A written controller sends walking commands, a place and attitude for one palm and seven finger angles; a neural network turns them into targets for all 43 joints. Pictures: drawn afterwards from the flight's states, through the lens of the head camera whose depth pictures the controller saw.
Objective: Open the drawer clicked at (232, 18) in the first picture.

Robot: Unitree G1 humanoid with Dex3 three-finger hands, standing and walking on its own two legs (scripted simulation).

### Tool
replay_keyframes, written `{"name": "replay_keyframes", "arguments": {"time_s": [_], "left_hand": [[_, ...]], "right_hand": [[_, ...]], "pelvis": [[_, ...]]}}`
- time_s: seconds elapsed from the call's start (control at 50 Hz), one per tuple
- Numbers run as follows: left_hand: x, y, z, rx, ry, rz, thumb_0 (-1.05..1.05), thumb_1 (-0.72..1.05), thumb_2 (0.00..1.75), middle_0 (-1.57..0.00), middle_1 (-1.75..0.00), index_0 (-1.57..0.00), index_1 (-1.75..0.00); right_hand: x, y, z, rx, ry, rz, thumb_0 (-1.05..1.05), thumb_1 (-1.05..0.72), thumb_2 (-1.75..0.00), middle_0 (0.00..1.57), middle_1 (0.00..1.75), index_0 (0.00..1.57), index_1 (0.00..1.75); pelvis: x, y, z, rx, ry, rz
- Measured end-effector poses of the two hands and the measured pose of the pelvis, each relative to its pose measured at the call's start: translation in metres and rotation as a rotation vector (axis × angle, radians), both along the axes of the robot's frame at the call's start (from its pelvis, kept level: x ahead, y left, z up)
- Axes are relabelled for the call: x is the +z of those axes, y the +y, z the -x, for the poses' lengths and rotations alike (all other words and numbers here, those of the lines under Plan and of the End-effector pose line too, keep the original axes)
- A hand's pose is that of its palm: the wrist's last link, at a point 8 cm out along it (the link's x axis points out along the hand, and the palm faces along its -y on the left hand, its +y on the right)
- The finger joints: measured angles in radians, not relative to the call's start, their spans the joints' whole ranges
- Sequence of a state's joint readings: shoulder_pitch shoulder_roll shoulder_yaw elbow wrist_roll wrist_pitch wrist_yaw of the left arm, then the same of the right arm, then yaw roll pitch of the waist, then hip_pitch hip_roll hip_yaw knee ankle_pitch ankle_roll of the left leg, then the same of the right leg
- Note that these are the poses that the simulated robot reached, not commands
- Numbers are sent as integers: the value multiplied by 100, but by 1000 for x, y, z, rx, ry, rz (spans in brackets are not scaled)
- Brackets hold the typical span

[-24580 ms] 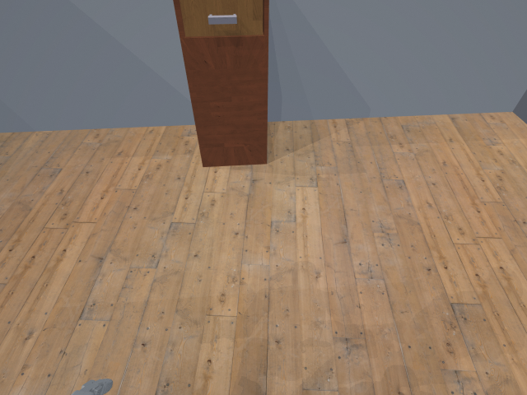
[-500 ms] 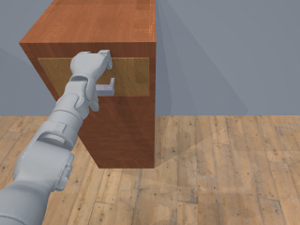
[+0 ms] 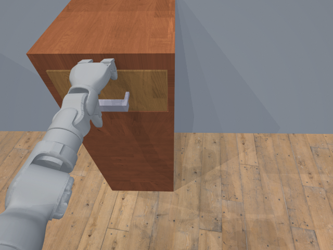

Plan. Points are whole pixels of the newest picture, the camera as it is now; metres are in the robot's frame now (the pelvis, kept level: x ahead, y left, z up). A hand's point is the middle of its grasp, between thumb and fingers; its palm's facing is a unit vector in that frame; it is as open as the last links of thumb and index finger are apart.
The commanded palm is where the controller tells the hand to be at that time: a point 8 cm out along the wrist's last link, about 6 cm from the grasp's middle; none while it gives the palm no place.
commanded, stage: re-aim the fingers above the handle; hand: left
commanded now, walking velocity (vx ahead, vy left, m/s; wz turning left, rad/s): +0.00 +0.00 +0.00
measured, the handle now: (109, 100) +0.52 +0.15 +0.06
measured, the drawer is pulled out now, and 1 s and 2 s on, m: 0.00 0.00 0.00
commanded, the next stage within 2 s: lower the fingers behind the handle in 1.18 s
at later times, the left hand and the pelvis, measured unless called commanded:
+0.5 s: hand (99, 96) +0.48 +0.16 +0.11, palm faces -0.01 -0.03 -1.00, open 13.8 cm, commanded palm +0.46 +0.16 +0.18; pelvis +0.01 +0.01 +0.00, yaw +1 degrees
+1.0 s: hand (104, 95) +0.48 +0.15 +0.12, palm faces +0.02 -0.04 -1.00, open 13.8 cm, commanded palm +0.46 +0.15 +0.18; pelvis +0.00 +0.02 +0.00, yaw +1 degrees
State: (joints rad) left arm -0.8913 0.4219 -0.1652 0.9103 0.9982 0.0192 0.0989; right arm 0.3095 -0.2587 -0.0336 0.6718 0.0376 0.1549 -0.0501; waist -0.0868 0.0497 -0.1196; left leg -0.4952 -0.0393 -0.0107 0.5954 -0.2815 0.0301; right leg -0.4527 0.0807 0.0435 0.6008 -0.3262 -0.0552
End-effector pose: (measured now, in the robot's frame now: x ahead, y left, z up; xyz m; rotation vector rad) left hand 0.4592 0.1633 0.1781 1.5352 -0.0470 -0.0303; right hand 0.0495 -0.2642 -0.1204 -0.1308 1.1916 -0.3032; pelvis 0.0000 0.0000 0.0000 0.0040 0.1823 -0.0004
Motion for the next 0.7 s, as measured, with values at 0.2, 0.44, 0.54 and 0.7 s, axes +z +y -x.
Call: {"name": "replay_keyframes", "arguments": {"time_s": [0.2,0.44,0.54,0.7], "left_hand": [[-6,-3,1,-40,34,11,0,-49,30,-33,-121,-33,-121],[-7,5,3,-25,2,5,0,-49,30,-33,-120,-32,-120],[-10,-1,2,-34,17,-1,0,-49,30,-33,-121,-32,-120],[-7,-4,1,-51,15,9,0,-49,30,-35,-122,-33,-121]], "right_hand": [[3,5,-25,33,-29,-5,0,-90,-90,20,30,20,30],[-3,23,-38,60,-29,-51,0,-90,-90,20,30,20,30],[-5,28,-36,59,-20,-55,0,-90,-90,20,30,20,30],[-6,29,-23,48,3,-51,0,-90,-90,20,30,20,30]], "pelvis": [[0,4,-7,11,-3,3],[-2,12,-9,15,1,6],[-3,14,-8,21,3,8],[-3,17,-6,20,4,8]]}}
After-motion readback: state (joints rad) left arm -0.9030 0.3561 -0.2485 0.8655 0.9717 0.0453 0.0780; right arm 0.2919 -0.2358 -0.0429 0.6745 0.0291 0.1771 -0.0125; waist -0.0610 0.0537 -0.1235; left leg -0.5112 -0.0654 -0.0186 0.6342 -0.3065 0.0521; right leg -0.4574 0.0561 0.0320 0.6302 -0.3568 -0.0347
